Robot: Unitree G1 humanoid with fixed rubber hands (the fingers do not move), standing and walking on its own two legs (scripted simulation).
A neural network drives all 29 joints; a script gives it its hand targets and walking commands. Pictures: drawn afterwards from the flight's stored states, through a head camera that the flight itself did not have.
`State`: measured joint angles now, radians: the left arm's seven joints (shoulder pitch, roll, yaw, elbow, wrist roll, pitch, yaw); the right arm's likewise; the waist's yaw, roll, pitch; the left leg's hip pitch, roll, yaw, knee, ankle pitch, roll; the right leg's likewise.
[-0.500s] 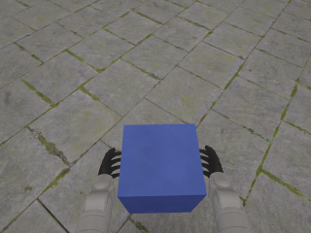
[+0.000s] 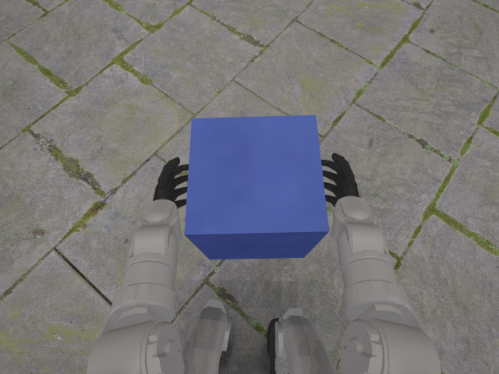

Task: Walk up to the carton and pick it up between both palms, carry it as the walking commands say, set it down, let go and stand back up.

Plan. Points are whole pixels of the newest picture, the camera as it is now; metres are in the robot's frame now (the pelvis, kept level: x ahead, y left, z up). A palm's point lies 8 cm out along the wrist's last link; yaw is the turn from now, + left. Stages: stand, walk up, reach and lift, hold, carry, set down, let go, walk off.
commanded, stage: set down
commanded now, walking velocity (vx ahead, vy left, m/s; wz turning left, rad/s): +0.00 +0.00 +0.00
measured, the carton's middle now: (255, 197) +0.44 +0.03 -0.13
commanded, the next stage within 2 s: none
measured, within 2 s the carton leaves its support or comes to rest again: neither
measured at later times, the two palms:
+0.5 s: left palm (176, 200) +0.42 +0.19 -0.15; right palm (326, 198) +0.45 -0.11 -0.14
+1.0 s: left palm (188, 205) +0.45 +0.18 -0.24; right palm (317, 201) +0.48 -0.11 -0.23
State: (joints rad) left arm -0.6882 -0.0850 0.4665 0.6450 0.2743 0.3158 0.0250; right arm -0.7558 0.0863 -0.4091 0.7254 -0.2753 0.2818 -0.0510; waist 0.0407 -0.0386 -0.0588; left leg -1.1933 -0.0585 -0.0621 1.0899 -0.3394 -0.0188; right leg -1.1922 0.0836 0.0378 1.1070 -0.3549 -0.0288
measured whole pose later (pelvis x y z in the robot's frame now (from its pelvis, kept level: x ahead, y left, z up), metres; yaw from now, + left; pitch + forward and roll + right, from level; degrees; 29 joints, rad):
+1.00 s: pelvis -0.01 +0.02 -0.15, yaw -1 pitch +42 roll -1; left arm -0.96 -0.01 0.41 0.71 0.14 0.31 0.12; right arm -1.05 -0.07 -0.37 0.83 -0.15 0.28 -0.06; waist 0.04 -0.02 -0.11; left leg -1.91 -0.08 -0.03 1.67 -0.49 0.00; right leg -1.89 0.09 0.03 1.67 -0.51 0.01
